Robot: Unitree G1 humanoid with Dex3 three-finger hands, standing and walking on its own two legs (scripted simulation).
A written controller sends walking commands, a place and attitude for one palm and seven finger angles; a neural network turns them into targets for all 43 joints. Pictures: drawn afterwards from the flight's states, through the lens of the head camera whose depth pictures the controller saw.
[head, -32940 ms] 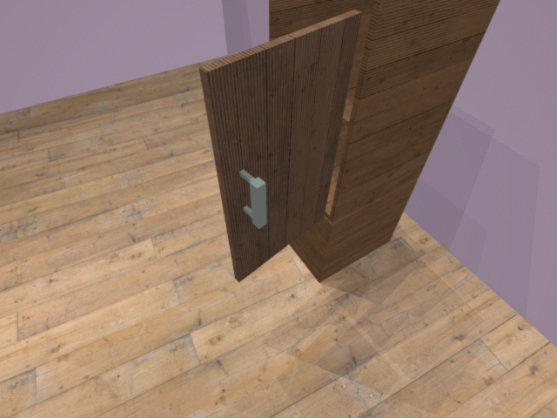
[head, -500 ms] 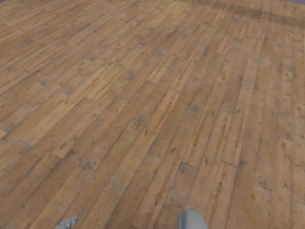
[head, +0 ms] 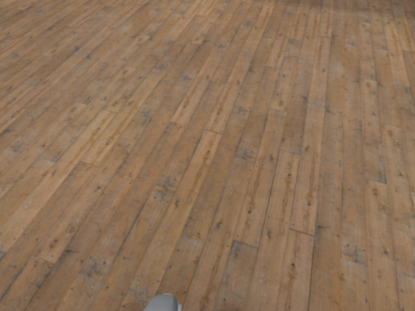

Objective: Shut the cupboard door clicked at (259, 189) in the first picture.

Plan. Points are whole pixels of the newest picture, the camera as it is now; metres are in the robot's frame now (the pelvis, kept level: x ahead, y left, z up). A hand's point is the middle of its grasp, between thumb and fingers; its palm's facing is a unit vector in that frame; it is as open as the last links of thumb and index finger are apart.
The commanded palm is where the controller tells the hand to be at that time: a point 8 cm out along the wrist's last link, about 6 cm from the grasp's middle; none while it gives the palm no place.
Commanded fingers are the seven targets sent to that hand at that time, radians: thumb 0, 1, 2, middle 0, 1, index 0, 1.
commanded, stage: turn to face it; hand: left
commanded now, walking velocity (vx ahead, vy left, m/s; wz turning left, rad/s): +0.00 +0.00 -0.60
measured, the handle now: out of the picture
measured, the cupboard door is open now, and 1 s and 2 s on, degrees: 70 70 70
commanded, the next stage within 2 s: none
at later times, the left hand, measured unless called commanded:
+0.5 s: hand (125, 274) +0.21 +0.21 -0.16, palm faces -0.30 -0.92 -0.25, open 7.4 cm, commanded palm none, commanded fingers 0.00 0.90 0.90 -0.20 -0.30 -0.20 -0.30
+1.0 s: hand (166, 248) +0.27 +0.12 -0.17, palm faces -0.56 -0.81 -0.19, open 7.4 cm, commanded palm none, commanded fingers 0.00 0.90 0.90 -0.20 -0.30 -0.20 -0.30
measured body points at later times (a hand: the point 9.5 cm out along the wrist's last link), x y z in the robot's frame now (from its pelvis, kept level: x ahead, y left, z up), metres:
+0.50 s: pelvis +0.04 +0.02 +0.00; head +0.08 +0.02 +0.44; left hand +0.22 +0.26 -0.14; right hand +0.04 -0.25 -0.14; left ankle +0.04 +0.16 -0.74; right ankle +0.00 -0.11 -0.71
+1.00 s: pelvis +0.07 +0.02 -0.01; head +0.12 +0.02 +0.44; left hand +0.30 +0.17 -0.16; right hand -0.03 -0.22 -0.13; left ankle +0.15 +0.10 -0.74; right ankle -0.03 -0.07 -0.67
